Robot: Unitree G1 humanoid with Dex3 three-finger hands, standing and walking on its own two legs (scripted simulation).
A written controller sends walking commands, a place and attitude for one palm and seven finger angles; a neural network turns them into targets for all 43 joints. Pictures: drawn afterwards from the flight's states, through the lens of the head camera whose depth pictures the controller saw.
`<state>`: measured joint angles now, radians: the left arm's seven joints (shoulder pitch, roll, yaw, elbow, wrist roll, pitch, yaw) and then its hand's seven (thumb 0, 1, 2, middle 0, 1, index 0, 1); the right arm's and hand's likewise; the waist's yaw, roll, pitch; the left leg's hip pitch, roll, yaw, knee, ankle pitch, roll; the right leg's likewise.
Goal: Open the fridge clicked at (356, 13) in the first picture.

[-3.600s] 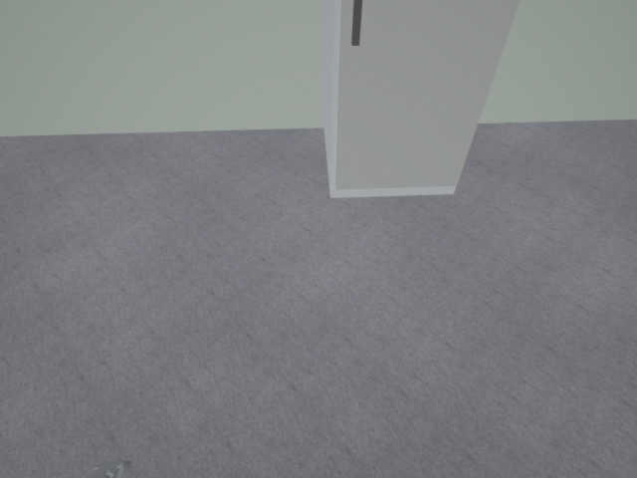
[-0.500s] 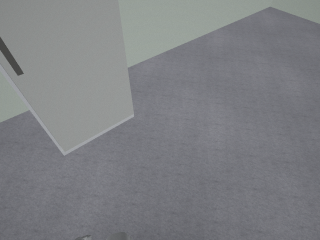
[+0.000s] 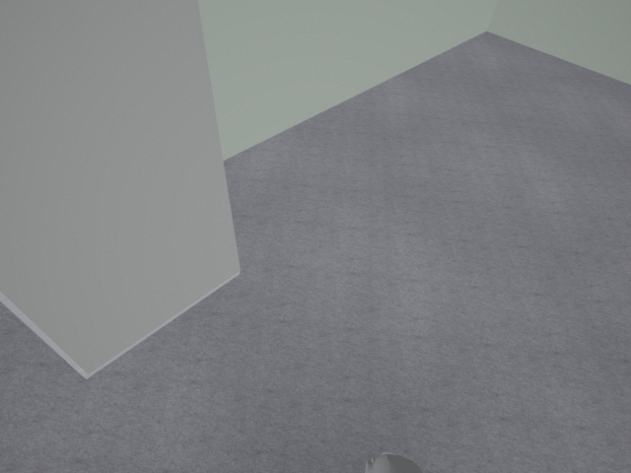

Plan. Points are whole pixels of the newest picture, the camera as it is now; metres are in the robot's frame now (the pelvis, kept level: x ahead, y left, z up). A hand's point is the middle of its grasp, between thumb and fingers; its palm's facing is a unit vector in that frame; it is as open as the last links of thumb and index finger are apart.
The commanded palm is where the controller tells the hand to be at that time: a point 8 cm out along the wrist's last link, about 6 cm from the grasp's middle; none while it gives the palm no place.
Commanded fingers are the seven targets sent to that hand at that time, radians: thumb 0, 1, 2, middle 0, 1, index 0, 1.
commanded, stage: turn to face it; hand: left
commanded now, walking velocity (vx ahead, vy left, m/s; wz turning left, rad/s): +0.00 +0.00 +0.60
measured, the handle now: out of the picture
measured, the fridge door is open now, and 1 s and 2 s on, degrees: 0 0 0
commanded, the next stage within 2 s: take the last steps up to it in 1.24 s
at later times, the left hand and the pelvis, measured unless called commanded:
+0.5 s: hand out of the picture +0.11 +0.20 -0.20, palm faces +0.29 -0.94 -0.18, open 7.3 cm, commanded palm none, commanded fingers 0.00 0.90 0.90 -0.20 -0.30 -0.20 -0.30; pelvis +0.05 +0.00 -0.03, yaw +16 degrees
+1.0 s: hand out of the picture +0.05 +0.21 -0.16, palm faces +0.53 -0.79 -0.32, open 7.4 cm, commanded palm none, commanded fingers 0.00 0.90 0.90 -0.20 -0.30 -0.20 -0.30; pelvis +0.07 -0.04 -0.01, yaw +32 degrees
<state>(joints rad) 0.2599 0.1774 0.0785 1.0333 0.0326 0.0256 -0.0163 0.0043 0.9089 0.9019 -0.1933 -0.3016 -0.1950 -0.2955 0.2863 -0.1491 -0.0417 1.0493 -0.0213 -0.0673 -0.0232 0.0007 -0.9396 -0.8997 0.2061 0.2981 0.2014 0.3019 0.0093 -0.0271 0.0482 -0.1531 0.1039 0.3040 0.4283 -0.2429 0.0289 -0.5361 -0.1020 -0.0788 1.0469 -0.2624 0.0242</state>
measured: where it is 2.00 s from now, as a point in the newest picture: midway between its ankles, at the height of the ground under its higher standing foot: outside the picture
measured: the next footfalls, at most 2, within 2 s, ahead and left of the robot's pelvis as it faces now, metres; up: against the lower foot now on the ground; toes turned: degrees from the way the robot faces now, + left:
right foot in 0.14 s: +0.15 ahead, -0.15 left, +0.00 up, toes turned -5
left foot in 0.48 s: +0.10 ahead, +0.11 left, +0.00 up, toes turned +26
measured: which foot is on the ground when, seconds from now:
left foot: down 0.00-0.16, up 0.18-0.46, down 0.48-1.00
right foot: up 0.00-0.12, down 0.14-0.50, up 0.52-0.98, down 1.00-1.00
